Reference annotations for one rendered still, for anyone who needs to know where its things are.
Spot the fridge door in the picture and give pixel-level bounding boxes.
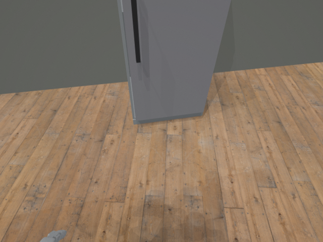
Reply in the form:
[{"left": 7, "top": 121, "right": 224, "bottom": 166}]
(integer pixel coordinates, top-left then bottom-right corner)
[{"left": 122, "top": 0, "right": 231, "bottom": 121}]

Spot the left robot hand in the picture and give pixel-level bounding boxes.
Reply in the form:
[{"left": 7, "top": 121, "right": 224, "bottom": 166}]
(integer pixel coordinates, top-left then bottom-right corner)
[{"left": 40, "top": 230, "right": 67, "bottom": 242}]

